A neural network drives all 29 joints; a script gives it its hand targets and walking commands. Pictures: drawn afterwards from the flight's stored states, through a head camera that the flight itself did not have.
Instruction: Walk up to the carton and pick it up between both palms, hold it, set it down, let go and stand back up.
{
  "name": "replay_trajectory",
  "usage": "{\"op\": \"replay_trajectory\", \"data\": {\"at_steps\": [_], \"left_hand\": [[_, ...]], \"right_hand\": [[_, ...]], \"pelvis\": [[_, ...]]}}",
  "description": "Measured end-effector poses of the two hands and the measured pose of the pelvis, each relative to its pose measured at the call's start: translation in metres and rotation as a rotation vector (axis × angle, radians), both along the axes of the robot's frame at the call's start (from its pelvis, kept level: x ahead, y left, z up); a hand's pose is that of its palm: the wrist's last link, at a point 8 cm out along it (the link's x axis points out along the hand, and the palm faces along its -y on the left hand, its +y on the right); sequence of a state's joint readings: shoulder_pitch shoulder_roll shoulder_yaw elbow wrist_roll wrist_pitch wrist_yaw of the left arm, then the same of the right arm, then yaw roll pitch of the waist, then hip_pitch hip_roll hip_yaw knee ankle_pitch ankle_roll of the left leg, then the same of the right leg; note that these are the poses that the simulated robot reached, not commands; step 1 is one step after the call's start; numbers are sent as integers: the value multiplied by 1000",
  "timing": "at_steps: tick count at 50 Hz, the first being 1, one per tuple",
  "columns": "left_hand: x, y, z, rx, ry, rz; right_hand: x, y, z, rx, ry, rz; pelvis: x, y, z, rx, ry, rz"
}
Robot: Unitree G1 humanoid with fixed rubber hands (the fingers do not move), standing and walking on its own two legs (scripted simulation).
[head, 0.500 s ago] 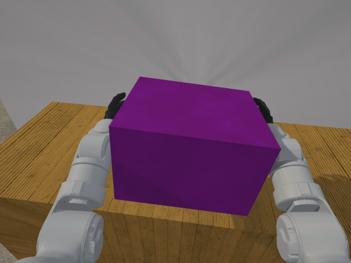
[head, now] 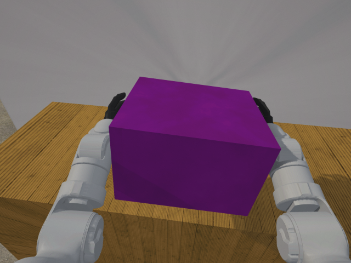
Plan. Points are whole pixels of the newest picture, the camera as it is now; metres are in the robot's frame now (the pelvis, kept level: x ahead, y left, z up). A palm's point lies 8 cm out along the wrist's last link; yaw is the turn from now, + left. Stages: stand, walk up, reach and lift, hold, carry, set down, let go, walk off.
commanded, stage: hold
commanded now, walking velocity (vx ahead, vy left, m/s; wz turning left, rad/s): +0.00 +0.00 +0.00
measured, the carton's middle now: (188, 139) +0.34 +0.00 +0.19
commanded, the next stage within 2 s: none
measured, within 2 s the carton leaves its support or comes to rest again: neither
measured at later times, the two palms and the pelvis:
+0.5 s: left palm (113, 124) +0.38 +0.18 +0.19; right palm (263, 129) +0.39 -0.17 +0.19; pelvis +0.00 +0.00 +0.00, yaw +0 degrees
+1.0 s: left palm (113, 124) +0.38 +0.18 +0.19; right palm (263, 129) +0.39 -0.17 +0.19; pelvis +0.00 +0.00 +0.00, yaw +0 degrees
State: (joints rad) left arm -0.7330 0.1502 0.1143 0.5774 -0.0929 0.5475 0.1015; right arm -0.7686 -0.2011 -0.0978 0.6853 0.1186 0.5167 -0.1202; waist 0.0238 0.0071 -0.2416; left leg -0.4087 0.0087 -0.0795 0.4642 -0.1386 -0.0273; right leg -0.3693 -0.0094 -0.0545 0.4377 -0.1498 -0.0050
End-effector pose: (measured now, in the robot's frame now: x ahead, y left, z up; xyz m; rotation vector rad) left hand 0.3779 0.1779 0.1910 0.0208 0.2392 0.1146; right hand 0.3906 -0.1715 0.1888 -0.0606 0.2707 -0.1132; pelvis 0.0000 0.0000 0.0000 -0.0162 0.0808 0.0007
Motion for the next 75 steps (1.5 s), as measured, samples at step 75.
{"op": "replay_trajectory", "data": {"at_steps": [75], "left_hand": [[0, 0, 0, 1, 1, 0]], "right_hand": [[0, 0, 0, 0, -3, 0]], "pelvis": [[0, 0, 0, 0, 0, 0]]}}
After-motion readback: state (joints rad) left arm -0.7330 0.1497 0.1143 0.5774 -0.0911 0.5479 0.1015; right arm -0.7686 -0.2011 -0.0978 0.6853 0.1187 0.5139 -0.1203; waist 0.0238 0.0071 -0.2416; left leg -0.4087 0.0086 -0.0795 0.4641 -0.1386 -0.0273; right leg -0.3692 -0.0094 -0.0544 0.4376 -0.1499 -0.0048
